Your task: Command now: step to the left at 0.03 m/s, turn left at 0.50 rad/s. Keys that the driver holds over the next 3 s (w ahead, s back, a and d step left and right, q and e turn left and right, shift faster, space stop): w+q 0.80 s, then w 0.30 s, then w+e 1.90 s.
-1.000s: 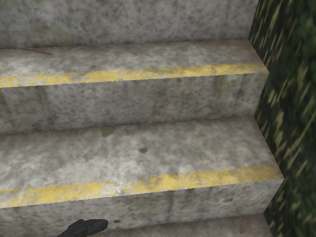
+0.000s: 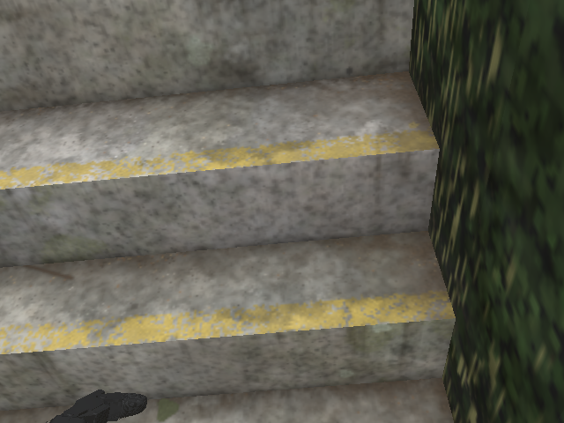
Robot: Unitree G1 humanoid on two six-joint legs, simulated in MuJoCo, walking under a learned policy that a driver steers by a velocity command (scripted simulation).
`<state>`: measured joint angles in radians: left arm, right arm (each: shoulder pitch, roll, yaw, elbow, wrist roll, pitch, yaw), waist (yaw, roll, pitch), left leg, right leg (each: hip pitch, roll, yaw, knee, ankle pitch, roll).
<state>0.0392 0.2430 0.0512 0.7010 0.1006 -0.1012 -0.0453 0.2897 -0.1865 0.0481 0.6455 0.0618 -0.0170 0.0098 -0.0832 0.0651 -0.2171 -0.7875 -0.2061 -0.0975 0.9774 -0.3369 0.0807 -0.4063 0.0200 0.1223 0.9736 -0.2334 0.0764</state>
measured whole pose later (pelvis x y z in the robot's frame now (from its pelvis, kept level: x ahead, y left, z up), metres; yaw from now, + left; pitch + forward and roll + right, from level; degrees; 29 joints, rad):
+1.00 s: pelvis +0.20 +0.21 +0.11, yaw +22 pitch +7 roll -4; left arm 0.06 0.27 0.09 0.82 0.06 -0.03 -0.16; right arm 0.27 -0.22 0.03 0.74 0.01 0.00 0.10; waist -0.15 -0.02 -0.12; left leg -1.16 -0.16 0.02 1.57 -0.60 0.10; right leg -0.59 0.04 0.26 1.68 0.08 -0.16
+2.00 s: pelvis +0.34 +0.63 +0.18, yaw +10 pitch -1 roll -4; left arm 0.23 0.26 0.02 0.73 0.05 0.02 0.01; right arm 0.30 -0.22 -0.02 0.73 -0.05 -0.05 0.00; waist 0.02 -0.03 -0.09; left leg -0.73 0.01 -0.10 1.93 -0.10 0.07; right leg -0.61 0.21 -0.12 1.22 -0.61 -0.20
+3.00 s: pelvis +0.66 +0.71 +0.47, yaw -28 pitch +4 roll -2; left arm 0.45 0.19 0.00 1.06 0.08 -0.07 -0.09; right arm -0.05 -0.16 0.03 0.58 -0.07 -0.06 0.03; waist 0.01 -0.01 -0.16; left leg -1.28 -0.02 -0.14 2.18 -0.38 0.17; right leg -0.36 0.14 0.07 0.67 -0.38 -0.08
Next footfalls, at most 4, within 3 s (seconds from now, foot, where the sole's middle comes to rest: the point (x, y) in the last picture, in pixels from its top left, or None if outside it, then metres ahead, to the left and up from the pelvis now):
0.10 right None -0.17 -0.12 -0.89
0.46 right None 0.01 -0.19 -0.70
0.84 left None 0.35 0.30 -0.48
1.36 right None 0.40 0.32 -0.48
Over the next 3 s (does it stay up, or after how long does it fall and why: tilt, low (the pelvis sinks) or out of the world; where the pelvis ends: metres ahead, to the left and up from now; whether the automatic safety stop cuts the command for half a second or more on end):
stays up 0.66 0.71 0.47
